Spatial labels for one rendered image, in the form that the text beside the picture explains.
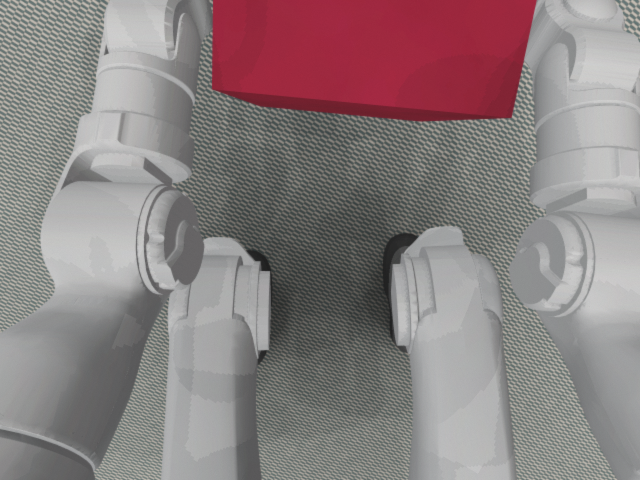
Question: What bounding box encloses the robot left forearm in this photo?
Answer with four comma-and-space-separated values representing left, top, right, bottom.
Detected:
40, 0, 213, 267

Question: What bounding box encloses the robot thigh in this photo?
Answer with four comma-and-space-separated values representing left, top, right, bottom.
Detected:
391, 245, 517, 480
161, 255, 271, 480

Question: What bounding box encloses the carton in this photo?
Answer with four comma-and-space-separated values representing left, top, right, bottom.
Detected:
212, 0, 537, 122

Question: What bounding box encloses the robot right forearm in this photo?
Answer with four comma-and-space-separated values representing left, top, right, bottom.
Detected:
524, 0, 640, 219

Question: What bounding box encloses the robot right thigh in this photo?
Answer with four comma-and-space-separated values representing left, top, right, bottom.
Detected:
391, 245, 517, 480

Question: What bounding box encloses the robot left upper arm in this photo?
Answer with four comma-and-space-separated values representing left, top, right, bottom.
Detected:
0, 181, 204, 480

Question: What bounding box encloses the robot left thigh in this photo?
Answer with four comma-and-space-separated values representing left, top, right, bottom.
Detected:
161, 255, 271, 480

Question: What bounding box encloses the robot right upper arm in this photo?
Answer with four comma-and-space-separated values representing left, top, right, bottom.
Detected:
509, 211, 640, 480

